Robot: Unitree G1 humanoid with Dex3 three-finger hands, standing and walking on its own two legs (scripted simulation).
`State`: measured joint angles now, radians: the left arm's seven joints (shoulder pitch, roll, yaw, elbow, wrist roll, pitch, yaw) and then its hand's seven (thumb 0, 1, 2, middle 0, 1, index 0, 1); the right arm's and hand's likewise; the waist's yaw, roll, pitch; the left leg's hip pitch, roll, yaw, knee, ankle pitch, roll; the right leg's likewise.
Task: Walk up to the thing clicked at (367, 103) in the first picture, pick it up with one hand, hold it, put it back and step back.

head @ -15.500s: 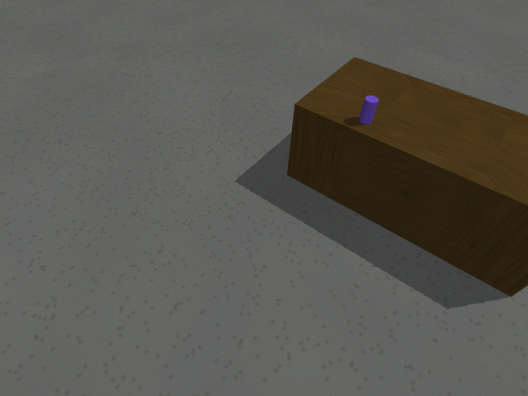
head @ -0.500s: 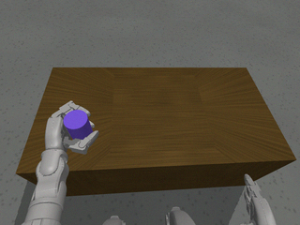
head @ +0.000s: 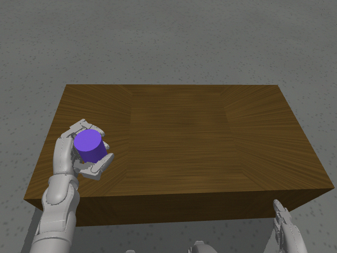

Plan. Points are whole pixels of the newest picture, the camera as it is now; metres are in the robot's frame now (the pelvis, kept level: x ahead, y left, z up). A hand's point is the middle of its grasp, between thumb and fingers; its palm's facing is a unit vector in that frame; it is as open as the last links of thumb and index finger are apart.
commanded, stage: hold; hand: left
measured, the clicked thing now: (93, 152) +0.33 +0.17 +0.06
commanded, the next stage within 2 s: none
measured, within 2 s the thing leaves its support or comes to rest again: neither
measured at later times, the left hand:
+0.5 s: hand (94, 152) +0.33 +0.16 +0.07, palm faces +0.09 -1.00 +0.01, open 8.3 cm
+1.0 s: hand (92, 151) +0.33 +0.17 +0.07, palm faces +0.08 -1.00 +0.01, open 8.3 cm
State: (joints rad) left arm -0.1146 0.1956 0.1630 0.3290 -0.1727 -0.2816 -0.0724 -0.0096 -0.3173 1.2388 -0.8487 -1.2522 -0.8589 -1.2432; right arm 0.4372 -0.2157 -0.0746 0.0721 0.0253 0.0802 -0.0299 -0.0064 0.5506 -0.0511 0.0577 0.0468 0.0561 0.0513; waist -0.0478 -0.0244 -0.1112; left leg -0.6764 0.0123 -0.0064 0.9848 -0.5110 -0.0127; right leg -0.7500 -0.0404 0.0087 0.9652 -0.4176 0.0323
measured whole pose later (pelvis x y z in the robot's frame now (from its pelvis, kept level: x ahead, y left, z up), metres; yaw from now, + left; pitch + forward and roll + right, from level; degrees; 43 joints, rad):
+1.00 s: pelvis +0.00 +0.00 +0.01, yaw +0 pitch +9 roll +0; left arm -0.08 0.19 0.14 0.27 -0.17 -0.22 -0.05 -0.01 -0.31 1.22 -0.86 -1.23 -0.87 -1.22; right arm 0.39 -0.21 -0.09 0.20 0.03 0.03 -0.03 -0.01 0.54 -0.05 0.06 0.05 0.06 0.05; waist -0.04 -0.02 -0.10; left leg -0.60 0.01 -0.01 0.92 -0.48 -0.01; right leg -0.67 -0.04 0.01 0.89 -0.39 0.04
